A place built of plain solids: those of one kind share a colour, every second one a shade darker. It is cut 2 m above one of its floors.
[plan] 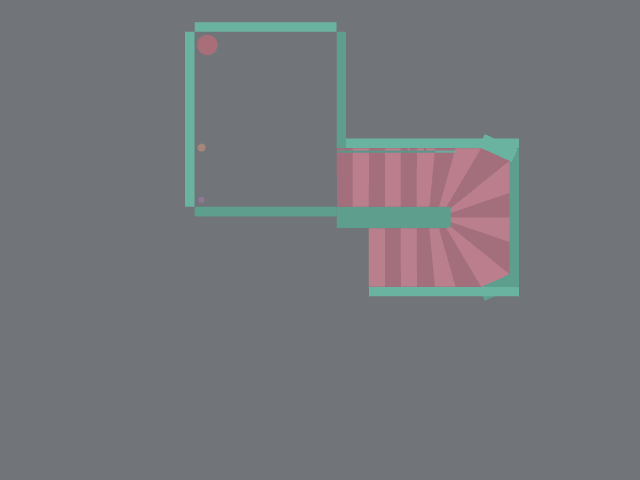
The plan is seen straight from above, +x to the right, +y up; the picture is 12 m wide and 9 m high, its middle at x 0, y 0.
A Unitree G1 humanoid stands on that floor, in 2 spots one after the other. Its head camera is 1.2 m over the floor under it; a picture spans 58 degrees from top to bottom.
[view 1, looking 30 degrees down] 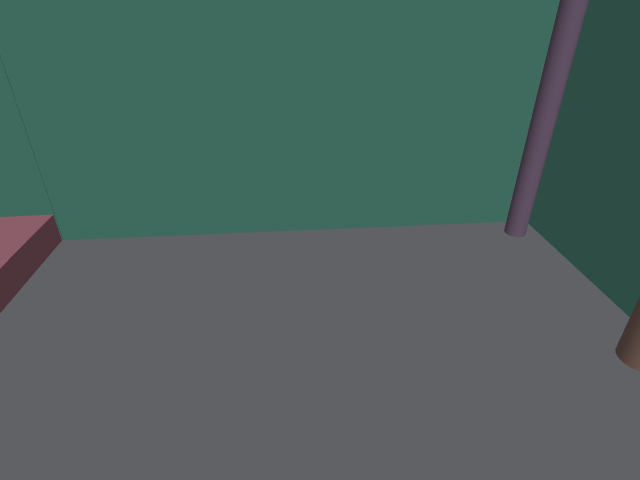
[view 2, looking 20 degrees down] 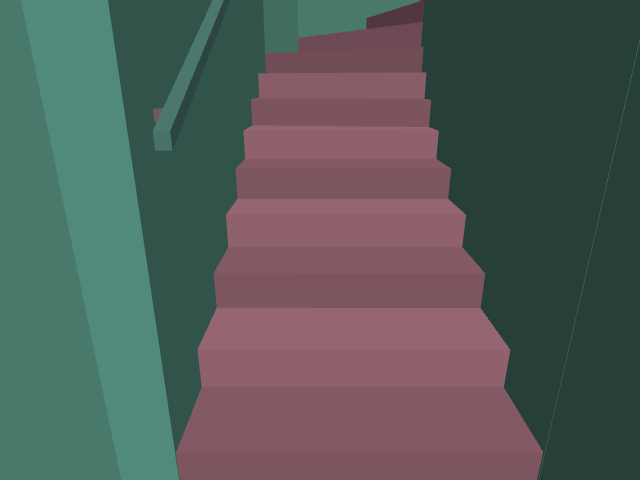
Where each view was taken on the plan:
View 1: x -0.92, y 2.81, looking -95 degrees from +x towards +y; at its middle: ground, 2.40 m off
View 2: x -0.68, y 1.29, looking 0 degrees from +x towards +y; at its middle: tread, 2.02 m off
